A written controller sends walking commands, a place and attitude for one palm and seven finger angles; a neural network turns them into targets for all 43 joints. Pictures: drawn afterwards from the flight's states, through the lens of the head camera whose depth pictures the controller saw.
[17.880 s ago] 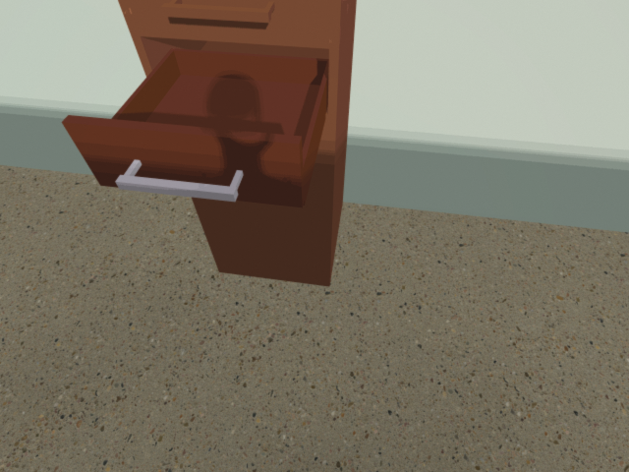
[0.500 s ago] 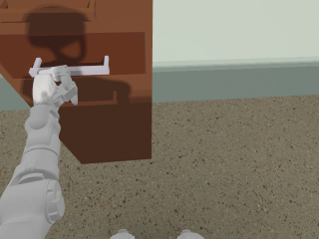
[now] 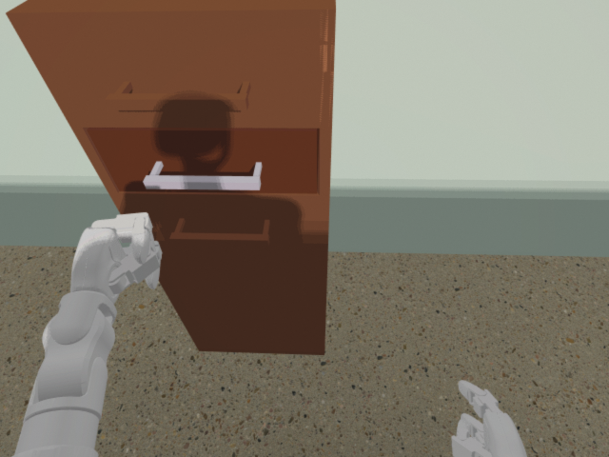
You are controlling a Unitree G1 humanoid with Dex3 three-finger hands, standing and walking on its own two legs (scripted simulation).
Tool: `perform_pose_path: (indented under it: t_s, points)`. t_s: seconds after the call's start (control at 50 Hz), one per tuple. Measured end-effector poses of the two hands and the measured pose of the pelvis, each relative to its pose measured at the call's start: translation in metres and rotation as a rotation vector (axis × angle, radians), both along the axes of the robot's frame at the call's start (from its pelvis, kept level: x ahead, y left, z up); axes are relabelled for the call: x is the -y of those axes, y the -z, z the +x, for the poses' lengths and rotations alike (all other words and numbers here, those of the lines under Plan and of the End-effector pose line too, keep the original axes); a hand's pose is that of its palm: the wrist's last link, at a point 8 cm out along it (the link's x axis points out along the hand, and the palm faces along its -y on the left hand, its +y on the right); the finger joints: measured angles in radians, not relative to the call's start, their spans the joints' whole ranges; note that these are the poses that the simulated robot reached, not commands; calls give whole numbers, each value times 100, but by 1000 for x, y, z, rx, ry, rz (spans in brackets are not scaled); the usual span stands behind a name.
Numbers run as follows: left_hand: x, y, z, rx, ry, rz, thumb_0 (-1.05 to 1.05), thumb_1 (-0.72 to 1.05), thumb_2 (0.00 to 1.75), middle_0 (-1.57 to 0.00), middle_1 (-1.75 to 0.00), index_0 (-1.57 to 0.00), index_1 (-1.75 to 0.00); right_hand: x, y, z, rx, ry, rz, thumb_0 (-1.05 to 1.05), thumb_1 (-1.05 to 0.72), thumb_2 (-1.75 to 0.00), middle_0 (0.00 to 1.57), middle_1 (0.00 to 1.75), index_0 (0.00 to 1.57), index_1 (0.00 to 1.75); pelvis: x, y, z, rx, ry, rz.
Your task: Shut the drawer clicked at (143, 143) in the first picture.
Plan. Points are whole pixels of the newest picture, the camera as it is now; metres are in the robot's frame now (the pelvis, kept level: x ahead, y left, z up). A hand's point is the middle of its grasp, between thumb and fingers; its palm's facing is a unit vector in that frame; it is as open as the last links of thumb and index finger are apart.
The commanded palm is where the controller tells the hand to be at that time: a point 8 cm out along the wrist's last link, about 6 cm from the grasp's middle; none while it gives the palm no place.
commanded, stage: draw the hand back to the body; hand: left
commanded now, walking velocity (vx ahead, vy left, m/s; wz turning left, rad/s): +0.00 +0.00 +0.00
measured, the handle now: (205, 175) +0.55 +0.21 +0.07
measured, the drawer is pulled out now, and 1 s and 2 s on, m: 0.00 0.00 0.00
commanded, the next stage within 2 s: step back with the hand held close in 0.82 s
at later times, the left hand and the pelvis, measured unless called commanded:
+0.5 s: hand (81, 320) +0.22 +0.23 +0.16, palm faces +0.36 -0.87 -0.34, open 3.2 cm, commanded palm +0.16 +0.27 +0.18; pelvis +0.00 +0.00 +0.02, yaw -1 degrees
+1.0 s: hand (32, 352) +0.18 +0.24 +0.18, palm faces +0.42 -0.83 -0.38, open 3.2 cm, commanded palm +0.12 +0.28 +0.19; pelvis -0.01 +0.00 +0.02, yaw +0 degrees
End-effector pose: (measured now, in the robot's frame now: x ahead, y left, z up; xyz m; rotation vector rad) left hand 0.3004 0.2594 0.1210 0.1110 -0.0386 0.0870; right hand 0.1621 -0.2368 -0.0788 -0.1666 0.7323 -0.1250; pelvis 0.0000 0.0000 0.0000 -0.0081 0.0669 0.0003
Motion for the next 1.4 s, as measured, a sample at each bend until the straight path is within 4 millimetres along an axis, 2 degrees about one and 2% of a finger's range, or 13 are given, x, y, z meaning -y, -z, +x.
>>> perform_pose_path:
  t_s: [0.1, 0.24, 0.38, 0.72, 0.92, 1.04, 1.1, 1.2, 1.28, 1.4]
  points:
    - [-3, -10, -31, -14, -139, 114, 1, 89, 90, -140, -160, -140, -160, -7, -10, 10, 28, -19, 4, 1, -90, -90, 20, 30, 20, 30, 1, -9, -2, 49, 9, 8]
    - [-11, -20, -66, -8, -247, 168, 1, 89, 90, -140, -160, -140, -160, -12, -12, 10, 9, -53, -4, 1, -90, -90, 20, 30, 20, 30, 3, -16, -2, 101, 8, 11]
    - [-10, -42, -94, 52, -261, 220, 1, 89, 90, -140, -160, -140, -160, -13, -11, 7, 10, -58, 8, 1, -90, -90, 20, 30, 20, 30, 2, -18, 0, 129, 13, 11]
    - [-15, -75, -167, 115, -311, 347, 1, 89, 90, -140, -160, -140, -160, -17, -17, 12, 78, -65, 9, 1, -90, -90, 20, 30, 20, 30, 0, -18, -1, 148, 10, 5]
    - [-19, -68, -169, 113, -336, 313, 1, 89, 90, -140, -160, -140, -160, -24, -20, 13, 96, -88, 3, 1, -90, -90, 20, 30, 20, 30, -1, -17, -6, 156, 5, 4]
    - [-23, -81, -163, 169, -302, 366, 1, 89, 90, -140, -160, -140, -160, -23, -22, 8, 75, -75, -2, 1, -90, -90, 20, 30, 20, 30, -3, -17, -9, 131, 8, -6]
    - [-26, -80, -160, 156, -272, 389, 1, 89, 90, -140, -160, -140, -160, -18, -22, 0, 42, -43, -12, 1, -90, -90, 20, 30, 20, 30, -6, -17, -12, 108, 15, -8]
    - [-27, -67, -160, 85, -203, 398, 1, 89, 90, -140, -160, -140, -160, -10, -20, -19, -14, 21, -39, 1, -90, -90, 20, 30, 20, 30, -14, -17, -21, 80, 24, -5]
    - [-30, -65, -169, 74, -171, 416, 1, 89, 90, -140, -160, -140, -160, -9, -19, -36, -44, 47, -61, 1, -90, -90, 20, 30, 20, 30, -19, -15, -31, 70, 25, -3]
    - [-36, -74, -190, 129, -179, 450, 1, 88, 90, -140, -160, -140, -160, -16, -17, -56, -41, 39, -66, 1, -90, -90, 20, 30, 20, 30, -21, -11, -51, 65, 18, -4]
